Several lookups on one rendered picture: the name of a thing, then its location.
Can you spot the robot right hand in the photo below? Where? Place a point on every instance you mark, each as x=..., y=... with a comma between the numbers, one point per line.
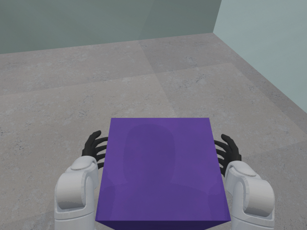
x=231, y=154

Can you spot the robot left hand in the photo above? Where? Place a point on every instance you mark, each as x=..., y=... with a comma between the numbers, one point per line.
x=90, y=148

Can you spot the carton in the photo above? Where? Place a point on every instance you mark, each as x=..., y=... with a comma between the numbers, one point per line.
x=161, y=174

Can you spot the robot right forearm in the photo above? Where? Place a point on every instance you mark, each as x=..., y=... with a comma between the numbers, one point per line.
x=253, y=203

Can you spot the robot left forearm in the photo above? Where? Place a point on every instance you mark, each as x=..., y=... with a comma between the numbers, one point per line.
x=74, y=195

